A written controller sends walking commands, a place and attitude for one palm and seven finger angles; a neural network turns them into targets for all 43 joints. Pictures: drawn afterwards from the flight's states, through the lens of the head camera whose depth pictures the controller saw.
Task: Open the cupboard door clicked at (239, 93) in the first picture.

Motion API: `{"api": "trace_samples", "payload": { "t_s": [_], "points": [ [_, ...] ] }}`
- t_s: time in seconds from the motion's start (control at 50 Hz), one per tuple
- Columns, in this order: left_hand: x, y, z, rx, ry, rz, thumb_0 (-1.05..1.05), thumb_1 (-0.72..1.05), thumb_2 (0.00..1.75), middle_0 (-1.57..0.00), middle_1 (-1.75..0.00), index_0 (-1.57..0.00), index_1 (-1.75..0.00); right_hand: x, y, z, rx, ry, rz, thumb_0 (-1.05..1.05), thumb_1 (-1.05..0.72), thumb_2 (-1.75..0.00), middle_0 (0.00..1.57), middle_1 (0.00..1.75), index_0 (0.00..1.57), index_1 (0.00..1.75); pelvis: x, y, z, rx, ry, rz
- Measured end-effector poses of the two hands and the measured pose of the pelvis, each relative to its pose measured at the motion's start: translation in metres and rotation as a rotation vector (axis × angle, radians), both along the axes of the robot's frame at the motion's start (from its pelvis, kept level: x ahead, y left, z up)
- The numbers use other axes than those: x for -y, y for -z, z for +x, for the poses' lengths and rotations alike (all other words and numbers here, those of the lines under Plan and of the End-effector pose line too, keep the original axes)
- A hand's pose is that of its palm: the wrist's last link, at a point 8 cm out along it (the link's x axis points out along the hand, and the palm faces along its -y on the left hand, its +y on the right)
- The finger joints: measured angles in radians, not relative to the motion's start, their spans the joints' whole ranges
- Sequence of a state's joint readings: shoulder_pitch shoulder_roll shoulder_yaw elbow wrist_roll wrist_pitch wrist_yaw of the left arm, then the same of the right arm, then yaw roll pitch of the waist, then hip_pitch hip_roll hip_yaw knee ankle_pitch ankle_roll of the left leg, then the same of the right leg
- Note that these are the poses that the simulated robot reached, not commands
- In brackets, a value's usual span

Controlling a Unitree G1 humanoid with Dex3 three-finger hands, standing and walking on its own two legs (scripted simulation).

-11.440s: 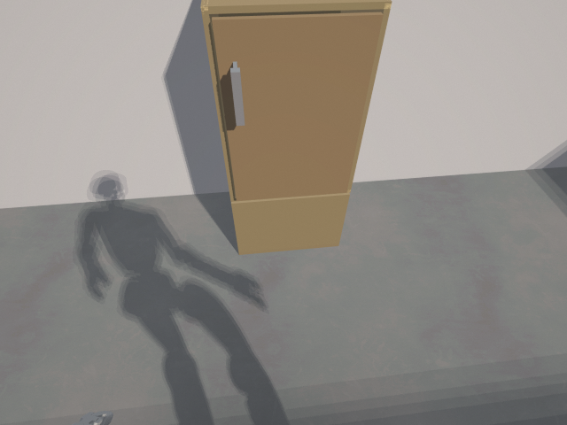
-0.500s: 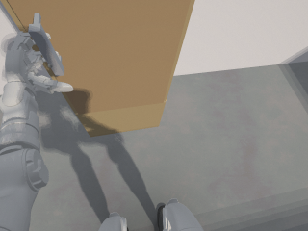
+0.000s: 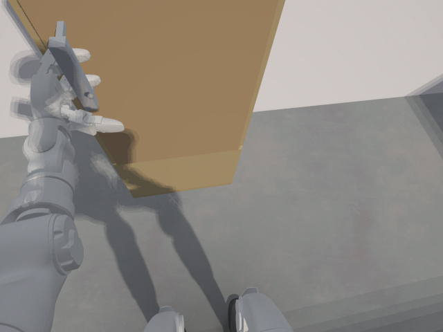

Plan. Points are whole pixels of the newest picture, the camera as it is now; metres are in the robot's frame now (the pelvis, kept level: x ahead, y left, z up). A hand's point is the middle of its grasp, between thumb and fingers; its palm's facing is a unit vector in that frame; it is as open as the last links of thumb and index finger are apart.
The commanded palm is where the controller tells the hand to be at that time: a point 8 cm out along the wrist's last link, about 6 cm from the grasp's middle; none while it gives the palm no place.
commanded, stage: slide the fingers in behind the handle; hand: left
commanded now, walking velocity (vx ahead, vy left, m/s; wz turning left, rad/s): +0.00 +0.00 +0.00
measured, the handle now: (77, 69) +0.57 +0.22 +0.08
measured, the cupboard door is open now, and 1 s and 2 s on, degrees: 0 1 37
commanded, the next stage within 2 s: close the thumb around the handle in 0.30 s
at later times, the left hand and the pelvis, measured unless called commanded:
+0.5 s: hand (91, 97) +0.51 +0.19 +0.07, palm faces +0.09 -1.00 -0.02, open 13.9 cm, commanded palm +0.48 +0.23 +0.07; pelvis +0.00 +0.00 +0.00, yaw +0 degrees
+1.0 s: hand (90, 95) +0.51 +0.19 +0.07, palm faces +0.09 -1.00 -0.02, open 6.0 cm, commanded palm +0.48 +0.23 +0.07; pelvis +0.00 +0.00 +0.00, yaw +0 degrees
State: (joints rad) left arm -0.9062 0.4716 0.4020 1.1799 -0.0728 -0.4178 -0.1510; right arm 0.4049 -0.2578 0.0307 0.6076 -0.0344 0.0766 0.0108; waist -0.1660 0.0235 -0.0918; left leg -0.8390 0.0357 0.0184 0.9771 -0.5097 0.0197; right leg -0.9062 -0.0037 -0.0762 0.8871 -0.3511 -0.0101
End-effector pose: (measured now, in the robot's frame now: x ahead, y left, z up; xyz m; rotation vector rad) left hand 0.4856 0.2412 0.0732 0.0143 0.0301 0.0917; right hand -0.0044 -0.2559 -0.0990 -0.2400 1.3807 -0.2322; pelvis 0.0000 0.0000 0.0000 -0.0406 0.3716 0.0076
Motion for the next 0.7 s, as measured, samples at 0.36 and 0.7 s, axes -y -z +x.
{"api": "trace_samples", "payload": {
  "t_s": [0.36, 0.7],
  "points": [
    [0.0012, 0.0004, -0.0017, 0.002, -0.001, 0.001, -0.01, -0.5, 0.3, -0.29, -1.2, -0.28, -1.2, 0.0038, -0.0001, -0.0107, -0.019, -0.005, -0.009, 0.0, -0.9, -0.9, 0.2, 0.3, 0.2, 0.3, 0.0009, 0.001, -0.0043, -0.002, -0.004, 0.001],
    [0.0004, 0.0012, 0.0016, 0.0, 0.004, 0.001, -0.01, -0.11, 0.47, -0.32, -1.24, -0.31, -1.24, 0.0031, -0.0005, -0.0076, -0.011, -0.005, -0.013, 0.0, -0.9, -0.9, 0.2, 0.3, 0.2, 0.3, 0.0007, 0.0016, -0.0038, -0.008, -0.004, -0.001]
  ]
}}
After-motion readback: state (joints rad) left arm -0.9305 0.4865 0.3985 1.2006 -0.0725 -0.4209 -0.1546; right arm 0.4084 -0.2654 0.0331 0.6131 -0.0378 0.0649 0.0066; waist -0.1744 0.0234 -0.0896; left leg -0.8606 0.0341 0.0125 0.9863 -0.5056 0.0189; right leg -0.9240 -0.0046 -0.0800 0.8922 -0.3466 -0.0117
